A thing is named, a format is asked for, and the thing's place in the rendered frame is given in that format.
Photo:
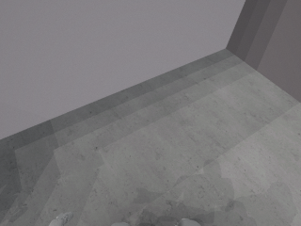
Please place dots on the robot left hand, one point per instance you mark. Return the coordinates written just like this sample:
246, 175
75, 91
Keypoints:
62, 219

